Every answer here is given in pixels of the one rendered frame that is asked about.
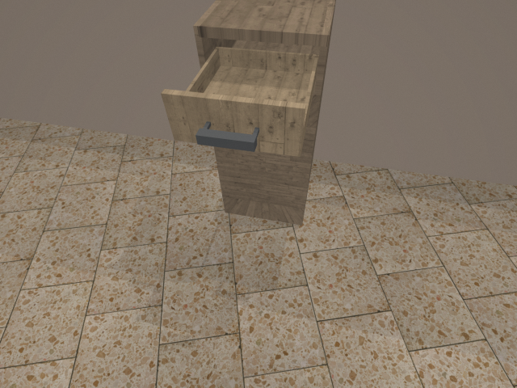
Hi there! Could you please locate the cabinet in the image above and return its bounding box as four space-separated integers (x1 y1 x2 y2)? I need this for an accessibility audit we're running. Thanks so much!
193 0 336 226

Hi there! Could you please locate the drawer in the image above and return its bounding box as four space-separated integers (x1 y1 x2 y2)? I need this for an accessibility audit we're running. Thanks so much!
161 47 319 157

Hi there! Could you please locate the handle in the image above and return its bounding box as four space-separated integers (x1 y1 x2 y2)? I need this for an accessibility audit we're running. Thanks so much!
195 121 259 152

